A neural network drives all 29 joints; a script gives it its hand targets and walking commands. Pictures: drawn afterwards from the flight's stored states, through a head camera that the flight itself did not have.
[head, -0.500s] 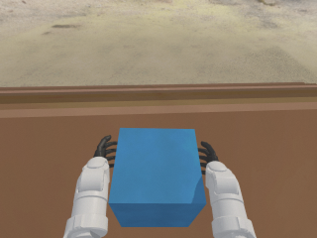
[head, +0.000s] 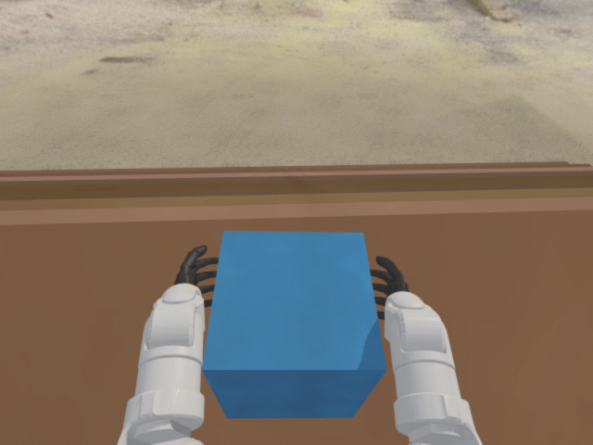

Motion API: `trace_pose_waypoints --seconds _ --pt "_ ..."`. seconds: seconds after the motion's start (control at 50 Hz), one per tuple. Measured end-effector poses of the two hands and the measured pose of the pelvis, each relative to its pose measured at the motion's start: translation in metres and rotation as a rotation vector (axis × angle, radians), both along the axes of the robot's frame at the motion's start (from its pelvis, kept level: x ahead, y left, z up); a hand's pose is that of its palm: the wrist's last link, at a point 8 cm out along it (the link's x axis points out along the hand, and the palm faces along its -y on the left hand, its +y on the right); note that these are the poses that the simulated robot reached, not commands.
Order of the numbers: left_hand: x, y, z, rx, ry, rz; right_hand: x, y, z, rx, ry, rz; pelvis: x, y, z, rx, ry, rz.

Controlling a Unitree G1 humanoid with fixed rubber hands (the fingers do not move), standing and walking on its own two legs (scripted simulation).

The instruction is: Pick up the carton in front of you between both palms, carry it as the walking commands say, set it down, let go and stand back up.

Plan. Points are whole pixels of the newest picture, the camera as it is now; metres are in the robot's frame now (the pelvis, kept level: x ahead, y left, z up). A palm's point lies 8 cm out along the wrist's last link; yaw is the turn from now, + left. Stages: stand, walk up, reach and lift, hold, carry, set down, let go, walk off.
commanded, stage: hold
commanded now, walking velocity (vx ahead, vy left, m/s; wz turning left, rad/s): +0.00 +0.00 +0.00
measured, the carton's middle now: (291, 330) +0.29 +0.00 -0.03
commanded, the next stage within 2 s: carry in 0.70 s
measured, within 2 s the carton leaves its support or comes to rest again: neither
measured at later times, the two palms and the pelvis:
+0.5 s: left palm (188, 293) +0.30 +0.15 +0.06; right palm (395, 302) +0.29 -0.15 +0.05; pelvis +0.01 +0.00 +0.00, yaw +0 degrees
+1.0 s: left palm (175, 259) +0.34 +0.17 +0.09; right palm (379, 264) +0.34 -0.12 +0.08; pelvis +0.06 +0.02 -0.01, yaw -1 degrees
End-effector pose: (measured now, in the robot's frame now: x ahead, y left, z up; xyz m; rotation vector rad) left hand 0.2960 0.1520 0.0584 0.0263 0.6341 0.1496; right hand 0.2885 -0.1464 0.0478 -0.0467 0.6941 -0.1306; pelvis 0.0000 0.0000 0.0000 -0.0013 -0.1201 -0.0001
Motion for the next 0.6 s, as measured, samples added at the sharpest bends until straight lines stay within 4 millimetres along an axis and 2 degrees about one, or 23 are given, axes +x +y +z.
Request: trace_pose_waypoints --seconds 0.6 --pt "0.0037 0.0006 -0.0012 0.008 0.008 -0.009 0.0037 0.0003 -0.0007 -0.011 0.005 0.007 0.0096 0.0007 0.0018 0.000 0.004 -0.001"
